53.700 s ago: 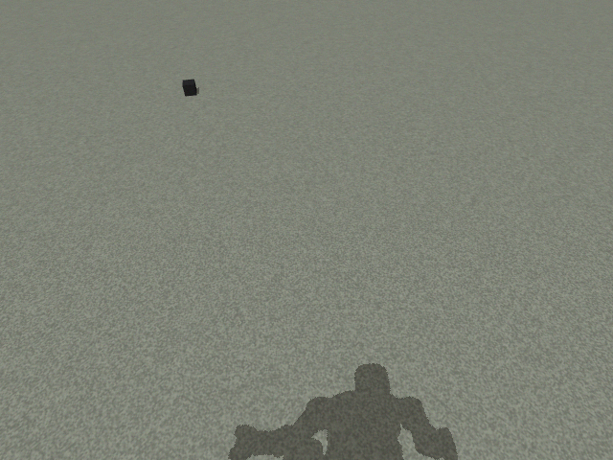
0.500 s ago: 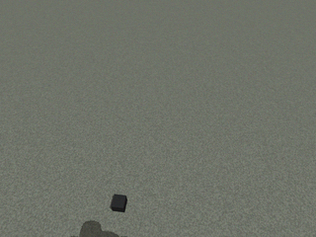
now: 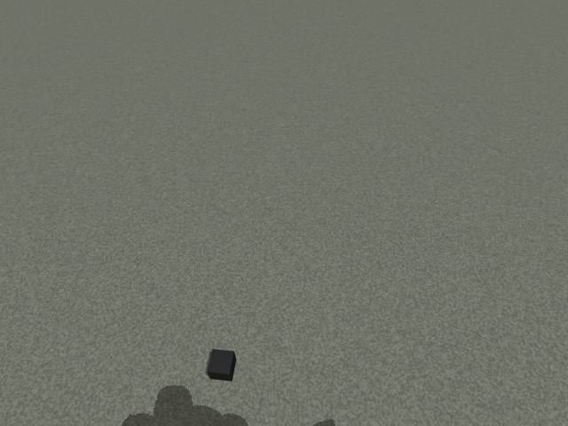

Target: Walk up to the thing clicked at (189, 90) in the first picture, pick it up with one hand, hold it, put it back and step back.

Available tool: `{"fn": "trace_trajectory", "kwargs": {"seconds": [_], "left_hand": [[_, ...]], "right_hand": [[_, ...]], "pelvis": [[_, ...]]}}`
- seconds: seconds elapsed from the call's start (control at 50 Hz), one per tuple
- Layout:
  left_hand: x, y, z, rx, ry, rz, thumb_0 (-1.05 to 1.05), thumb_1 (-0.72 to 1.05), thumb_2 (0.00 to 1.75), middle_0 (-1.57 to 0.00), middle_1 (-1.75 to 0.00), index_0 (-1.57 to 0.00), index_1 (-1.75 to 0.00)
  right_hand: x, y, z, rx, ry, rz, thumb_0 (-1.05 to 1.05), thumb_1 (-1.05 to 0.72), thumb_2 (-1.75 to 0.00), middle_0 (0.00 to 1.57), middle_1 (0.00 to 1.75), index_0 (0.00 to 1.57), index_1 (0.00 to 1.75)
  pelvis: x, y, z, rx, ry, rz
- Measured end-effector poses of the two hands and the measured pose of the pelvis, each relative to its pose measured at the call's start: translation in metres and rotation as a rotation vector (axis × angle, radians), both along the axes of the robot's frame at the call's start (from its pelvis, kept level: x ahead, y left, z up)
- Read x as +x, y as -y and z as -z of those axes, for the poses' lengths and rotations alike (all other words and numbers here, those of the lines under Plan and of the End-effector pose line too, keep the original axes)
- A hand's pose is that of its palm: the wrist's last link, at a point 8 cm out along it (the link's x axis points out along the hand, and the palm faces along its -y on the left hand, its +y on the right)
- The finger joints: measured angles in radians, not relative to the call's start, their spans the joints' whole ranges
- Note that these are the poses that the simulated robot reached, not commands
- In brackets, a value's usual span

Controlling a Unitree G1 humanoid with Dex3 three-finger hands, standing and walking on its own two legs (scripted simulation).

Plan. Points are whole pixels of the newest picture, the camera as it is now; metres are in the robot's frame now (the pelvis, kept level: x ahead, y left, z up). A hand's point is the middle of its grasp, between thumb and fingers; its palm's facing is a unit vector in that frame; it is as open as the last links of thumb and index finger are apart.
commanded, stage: walk up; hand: left
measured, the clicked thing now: (222, 365) +0.45 +0.24 -0.74
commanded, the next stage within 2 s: none
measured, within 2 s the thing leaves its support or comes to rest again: neither
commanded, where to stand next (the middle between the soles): +0.06 +0.00 m, yaw -1 degrees
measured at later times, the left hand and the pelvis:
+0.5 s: hand out of the picture +0.06 +0.32 -0.18, palm faces -0.03 -0.91 -0.41, open 7.4 cm; pelvis -0.08 +0.04 -0.03, yaw +2 degrees
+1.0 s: hand out of the picture +0.04 +0.26 -0.16, palm faces -0.09 -0.92 -0.38, open 7.4 cm; pelvis -0.05 -0.02 -0.03, yaw -3 degrees
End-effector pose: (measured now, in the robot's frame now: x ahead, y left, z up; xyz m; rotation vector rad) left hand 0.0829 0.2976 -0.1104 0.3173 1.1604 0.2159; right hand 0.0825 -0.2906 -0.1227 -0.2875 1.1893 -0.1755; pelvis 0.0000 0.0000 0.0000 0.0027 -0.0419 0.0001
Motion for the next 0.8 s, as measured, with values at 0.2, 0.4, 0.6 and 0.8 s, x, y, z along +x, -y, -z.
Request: {"fn": "trace_trajectory", "kwargs": {"seconds": [0.2, 0.4, 0.6, 0.8], "left_hand": [[0.012, 0.003, 0.001, 0.002, 0.008, 0.000, 0.01, 0.90, 0.90, -0.20, -0.30, -0.20, -0.30], [-0.016, -0.031, 0.010, 0.072, -0.002, 0.027, 0.01, 0.90, 0.90, -0.21, -0.30, -0.20, -0.30], [-0.059, -0.066, 0.034, 0.012, -0.025, 0.021, 0.01, 0.90, 0.90, -0.20, -0.30, -0.20, -0.30], [-0.097, -0.061, 0.036, -0.042, -0.125, 0.037, 0.01, 0.90, 0.90, -0.20, -0.30, -0.20, -0.30]], "right_hand": [[-0.007, 0.010, 0.001, -0.013, -0.032, 0.026, 0.00, -0.90, -0.89, 0.20, 0.30, 0.20, 0.30], [-0.043, 0.017, 0.007, -0.079, -0.081, 0.010, 0.00, -0.90, -0.89, 0.20, 0.30, 0.20, 0.30], [-0.143, -0.024, -0.004, -0.137, -0.150, 0.032, 0.00, -0.90, -0.89, 0.20, 0.30, 0.21, 0.30], [-0.176, 0.016, -0.046, -0.242, -0.061, 0.120, 0.00, -0.89, -0.89, 0.21, 0.30, 0.21, 0.31]], "pelvis": [[-0.004, 0.002, 0.001, 0.004, -0.005, -0.001], [-0.056, -0.017, 0.015, 0.014, -0.015, -0.021], [-0.086, -0.046, 0.022, 0.003, 0.004, -0.043], [-0.079, -0.029, 0.012, -0.002, 0.025, 0.047]]}}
